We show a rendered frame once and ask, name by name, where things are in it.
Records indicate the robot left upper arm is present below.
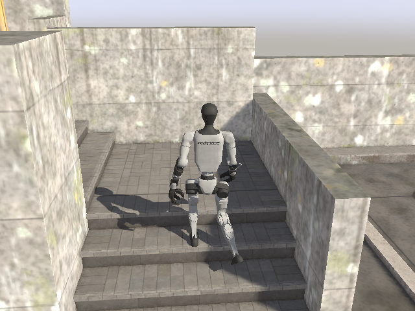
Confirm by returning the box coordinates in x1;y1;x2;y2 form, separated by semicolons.
178;131;195;168

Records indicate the left robot hand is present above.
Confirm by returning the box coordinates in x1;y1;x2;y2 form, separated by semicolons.
169;188;184;205

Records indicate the right robot shin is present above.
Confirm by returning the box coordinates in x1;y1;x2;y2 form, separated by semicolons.
220;213;238;257

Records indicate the robot right upper arm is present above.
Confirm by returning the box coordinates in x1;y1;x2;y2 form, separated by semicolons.
222;131;237;166

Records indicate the robot left forearm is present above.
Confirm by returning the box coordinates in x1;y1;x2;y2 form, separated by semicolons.
169;158;184;189

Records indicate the robot torso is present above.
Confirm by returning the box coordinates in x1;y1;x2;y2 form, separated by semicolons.
193;128;224;195

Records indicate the robot right forearm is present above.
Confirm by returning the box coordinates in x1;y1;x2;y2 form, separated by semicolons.
229;156;237;176

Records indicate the right robot hand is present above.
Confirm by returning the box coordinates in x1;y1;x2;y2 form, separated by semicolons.
220;170;235;183

